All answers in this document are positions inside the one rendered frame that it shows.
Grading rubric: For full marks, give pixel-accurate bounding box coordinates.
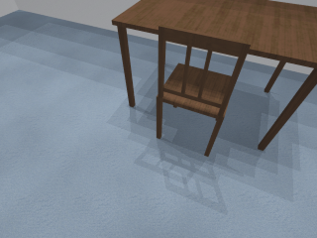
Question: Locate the chair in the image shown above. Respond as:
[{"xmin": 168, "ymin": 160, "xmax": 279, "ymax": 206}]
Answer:
[{"xmin": 157, "ymin": 24, "xmax": 252, "ymax": 157}]

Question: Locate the table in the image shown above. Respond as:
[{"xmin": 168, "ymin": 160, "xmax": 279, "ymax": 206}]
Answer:
[{"xmin": 111, "ymin": 0, "xmax": 317, "ymax": 151}]

